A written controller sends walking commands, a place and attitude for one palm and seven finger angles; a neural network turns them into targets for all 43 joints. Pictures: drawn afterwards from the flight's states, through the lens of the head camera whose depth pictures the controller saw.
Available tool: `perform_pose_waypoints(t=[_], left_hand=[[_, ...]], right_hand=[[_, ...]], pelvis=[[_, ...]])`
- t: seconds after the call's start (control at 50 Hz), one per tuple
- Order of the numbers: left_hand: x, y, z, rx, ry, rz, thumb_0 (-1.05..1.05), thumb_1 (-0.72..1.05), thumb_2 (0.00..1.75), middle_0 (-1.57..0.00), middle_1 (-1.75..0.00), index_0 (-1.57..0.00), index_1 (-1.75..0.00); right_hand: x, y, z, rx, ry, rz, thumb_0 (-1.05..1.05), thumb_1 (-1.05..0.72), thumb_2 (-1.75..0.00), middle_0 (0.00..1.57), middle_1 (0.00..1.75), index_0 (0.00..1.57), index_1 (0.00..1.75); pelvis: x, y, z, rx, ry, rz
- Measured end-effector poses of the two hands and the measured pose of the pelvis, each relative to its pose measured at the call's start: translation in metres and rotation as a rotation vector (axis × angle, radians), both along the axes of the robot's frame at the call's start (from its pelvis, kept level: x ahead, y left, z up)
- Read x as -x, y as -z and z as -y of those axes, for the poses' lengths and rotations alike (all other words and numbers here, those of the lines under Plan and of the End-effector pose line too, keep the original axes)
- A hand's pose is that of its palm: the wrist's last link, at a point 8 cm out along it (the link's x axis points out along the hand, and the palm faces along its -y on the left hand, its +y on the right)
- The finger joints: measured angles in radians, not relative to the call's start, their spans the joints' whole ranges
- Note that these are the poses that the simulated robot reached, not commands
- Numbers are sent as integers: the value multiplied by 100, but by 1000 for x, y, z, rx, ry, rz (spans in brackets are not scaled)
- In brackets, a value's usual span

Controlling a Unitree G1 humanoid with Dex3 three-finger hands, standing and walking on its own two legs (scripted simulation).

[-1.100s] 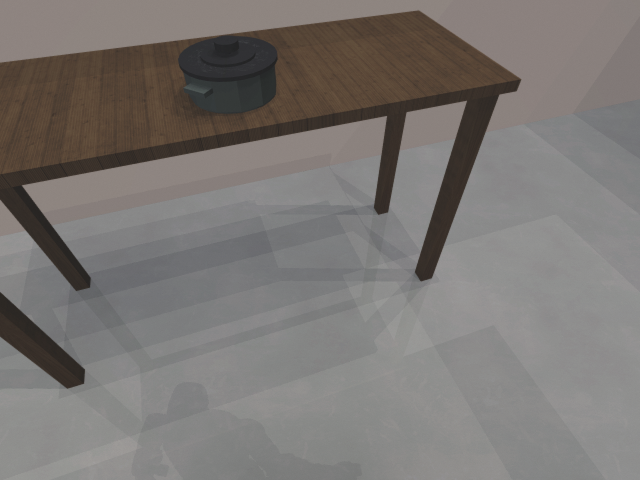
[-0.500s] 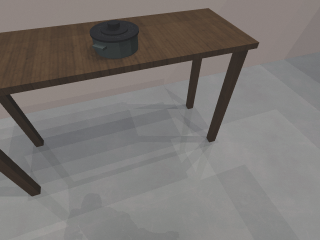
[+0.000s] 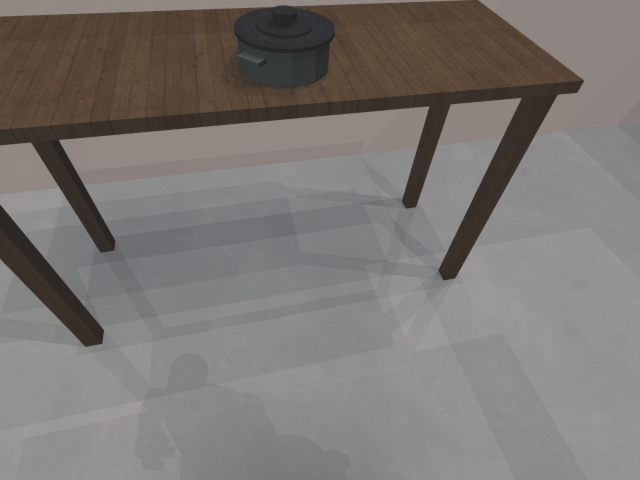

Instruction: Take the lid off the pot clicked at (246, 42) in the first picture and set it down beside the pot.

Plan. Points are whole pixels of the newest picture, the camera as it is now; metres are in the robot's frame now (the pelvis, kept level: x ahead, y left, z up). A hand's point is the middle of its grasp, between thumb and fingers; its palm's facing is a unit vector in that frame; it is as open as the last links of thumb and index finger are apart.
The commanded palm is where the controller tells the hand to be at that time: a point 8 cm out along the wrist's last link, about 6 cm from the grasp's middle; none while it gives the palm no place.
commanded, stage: turn to face it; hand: left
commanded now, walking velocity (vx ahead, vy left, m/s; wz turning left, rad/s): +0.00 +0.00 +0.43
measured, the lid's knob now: (284, 14) +0.90 +0.12 +0.17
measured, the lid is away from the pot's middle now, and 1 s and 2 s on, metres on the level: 0.00 0.00 0.00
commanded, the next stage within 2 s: take the last steps up to it in 0.40 s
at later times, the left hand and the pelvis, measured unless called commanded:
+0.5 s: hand out of the picture -0.01 +0.16 -0.14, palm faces +0.23 -0.93 -0.29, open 7.4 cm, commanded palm none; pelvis -0.02 -0.04 +0.01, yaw +12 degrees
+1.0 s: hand out of the picture +0.03 +0.14 -0.16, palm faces +0.22 -0.96 -0.18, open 7.4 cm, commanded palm none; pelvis +0.06 -0.05 +0.01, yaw +11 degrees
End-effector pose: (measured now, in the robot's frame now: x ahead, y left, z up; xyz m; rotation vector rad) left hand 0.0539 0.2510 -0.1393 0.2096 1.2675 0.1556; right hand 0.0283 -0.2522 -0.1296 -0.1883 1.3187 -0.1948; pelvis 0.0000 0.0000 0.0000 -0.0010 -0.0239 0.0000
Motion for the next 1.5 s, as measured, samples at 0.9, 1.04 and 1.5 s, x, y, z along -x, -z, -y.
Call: perform_pose_waypoints(t=[0.9, 1.04, 1.5], left_hand=[[122, -4, 62, 113, -315, -208, 1, 91, 90, -20, -30, -20, -30], [3, -4, 60, 47, -221, -65, 1, 91, 90, -20, -30, -20, -30], [-165, 8, 100, 123, -195, -57, 2, 93, 90, -20, -30, -20, -30]], right_hand=[[-49, -8, 1, -22, -201, -1, 0, -92, -90, 20, 30, 20, 30], [-30, 12, 45, -28, -104, -184, 0, -91, -90, 20, 30, 20, 30], [-270, -11, 45, -15, -137, 104, -1, -93, -90, 20, 30, 20, 30]], pelvis=[[-29, -12, 31, -20, -202, -28], [-80, 2, 57, -21, -184, -26], [-242, -7, 76, 1, -170, -26]])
